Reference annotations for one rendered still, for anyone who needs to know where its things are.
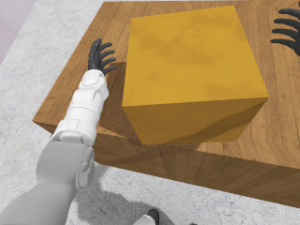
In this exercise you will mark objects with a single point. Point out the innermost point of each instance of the right robot hand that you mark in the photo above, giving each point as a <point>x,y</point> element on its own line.
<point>295,45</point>

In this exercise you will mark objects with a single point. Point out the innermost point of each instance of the robot left forearm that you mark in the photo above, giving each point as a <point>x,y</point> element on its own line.
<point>83,113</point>

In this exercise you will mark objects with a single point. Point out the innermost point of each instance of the left robot shin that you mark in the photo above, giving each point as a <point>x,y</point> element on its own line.
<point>147,217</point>

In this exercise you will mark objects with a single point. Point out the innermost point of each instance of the robot left foot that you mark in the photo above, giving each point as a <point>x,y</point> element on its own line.
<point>154,214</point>

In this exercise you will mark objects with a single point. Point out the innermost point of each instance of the left robot hand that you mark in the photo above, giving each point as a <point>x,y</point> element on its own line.
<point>95,57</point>

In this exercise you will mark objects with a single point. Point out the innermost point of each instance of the left robot upper arm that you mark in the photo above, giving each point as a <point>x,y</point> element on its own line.
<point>63,169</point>

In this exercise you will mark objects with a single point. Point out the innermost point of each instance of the pedestal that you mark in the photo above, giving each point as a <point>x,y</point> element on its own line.
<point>263,163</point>

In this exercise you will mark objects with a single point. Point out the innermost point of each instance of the carton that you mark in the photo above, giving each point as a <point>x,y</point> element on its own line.
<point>191,77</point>

